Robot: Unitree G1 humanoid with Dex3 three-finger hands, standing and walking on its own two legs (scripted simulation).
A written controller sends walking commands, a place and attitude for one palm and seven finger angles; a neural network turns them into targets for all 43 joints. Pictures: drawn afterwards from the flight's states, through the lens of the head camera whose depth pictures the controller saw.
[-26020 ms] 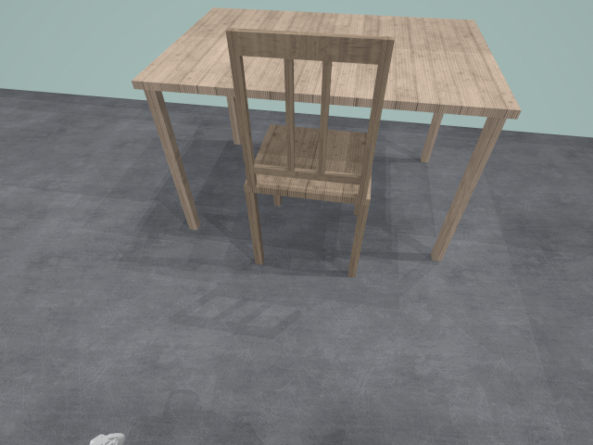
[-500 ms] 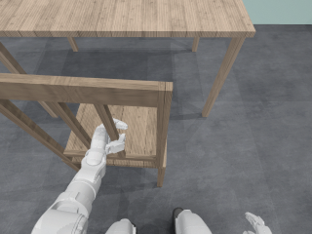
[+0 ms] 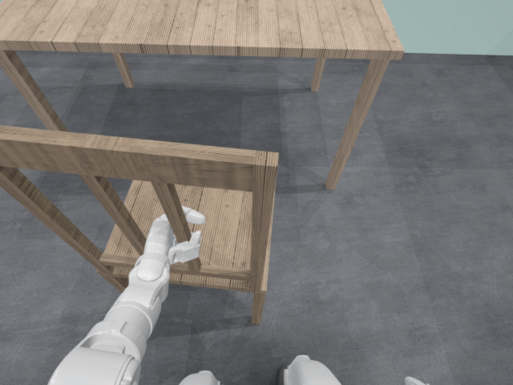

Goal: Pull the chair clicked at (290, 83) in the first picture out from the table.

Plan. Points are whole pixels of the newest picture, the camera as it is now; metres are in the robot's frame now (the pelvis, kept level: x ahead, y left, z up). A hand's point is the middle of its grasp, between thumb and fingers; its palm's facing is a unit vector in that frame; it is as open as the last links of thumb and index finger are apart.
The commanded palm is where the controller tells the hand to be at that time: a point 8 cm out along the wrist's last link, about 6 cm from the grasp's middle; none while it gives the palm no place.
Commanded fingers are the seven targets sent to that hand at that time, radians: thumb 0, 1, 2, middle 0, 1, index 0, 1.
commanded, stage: step backward, pulling the chair out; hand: left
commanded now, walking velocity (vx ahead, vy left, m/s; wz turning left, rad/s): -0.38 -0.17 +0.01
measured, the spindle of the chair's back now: (129, 228) +0.38 +0.24 -0.05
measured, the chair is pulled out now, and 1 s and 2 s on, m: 0.44 0.61 0.61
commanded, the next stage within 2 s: stop walking, hand still on the chair in 0.32 s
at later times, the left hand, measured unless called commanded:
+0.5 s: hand (197, 308) +0.24 +0.10 -0.06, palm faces -0.04 -0.99 -0.15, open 5.2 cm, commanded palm +0.23 +0.15 -0.04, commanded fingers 0.00 0.90 0.90 -0.50 -1.45 -0.50 -1.45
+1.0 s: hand (186, 352) +0.17 +0.11 -0.06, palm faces -0.06 -0.98 -0.16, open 5.4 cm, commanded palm +0.16 +0.17 -0.04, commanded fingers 0.00 0.90 0.90 -0.50 -1.45 -0.50 -1.45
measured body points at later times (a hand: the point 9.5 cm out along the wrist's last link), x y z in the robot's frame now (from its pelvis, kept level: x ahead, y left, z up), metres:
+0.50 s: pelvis -0.10 -0.01 +0.00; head -0.04 -0.01 +0.45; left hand +0.24 +0.15 -0.05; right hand -0.01 -0.29 -0.11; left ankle -0.10 +0.13 -0.73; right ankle -0.02 -0.14 -0.72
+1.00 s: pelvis -0.08 +0.00 +0.01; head -0.07 -0.01 +0.46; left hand +0.17 +0.16 -0.05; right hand +0.01 -0.26 -0.11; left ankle -0.10 +0.13 -0.73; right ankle -0.02 -0.14 -0.73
